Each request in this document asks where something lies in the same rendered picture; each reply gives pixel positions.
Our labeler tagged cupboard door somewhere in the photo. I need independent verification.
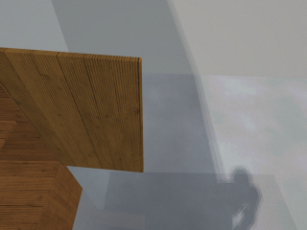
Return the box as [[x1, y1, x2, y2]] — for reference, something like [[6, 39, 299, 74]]
[[0, 47, 144, 173]]

